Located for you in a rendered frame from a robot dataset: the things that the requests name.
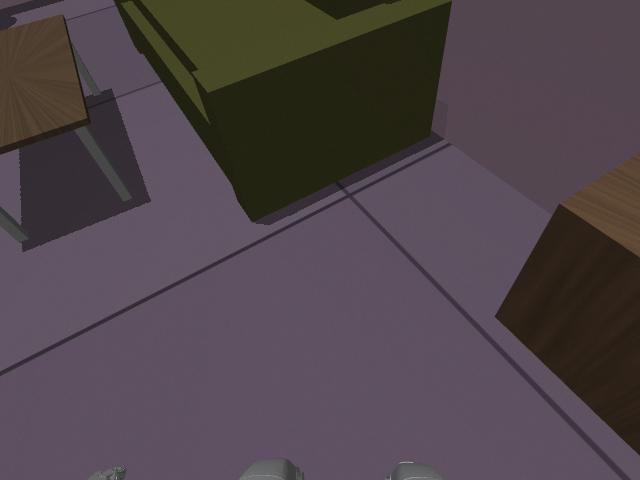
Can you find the coffee table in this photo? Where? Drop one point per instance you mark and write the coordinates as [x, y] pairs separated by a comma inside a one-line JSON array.
[[41, 96]]

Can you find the sofa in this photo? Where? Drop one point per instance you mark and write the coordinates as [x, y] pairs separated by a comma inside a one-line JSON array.
[[291, 96]]

